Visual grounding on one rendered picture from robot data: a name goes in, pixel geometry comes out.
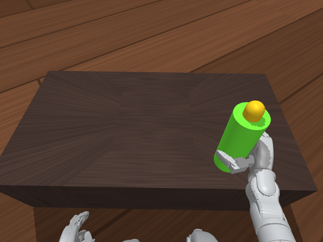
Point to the left robot hand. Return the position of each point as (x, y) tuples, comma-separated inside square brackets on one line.
[(71, 232)]

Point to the right robot hand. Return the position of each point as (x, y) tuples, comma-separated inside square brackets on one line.
[(261, 156)]

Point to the right robot arm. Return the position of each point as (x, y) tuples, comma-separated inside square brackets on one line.
[(267, 216)]

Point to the bottle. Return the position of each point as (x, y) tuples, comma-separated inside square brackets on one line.
[(247, 123)]

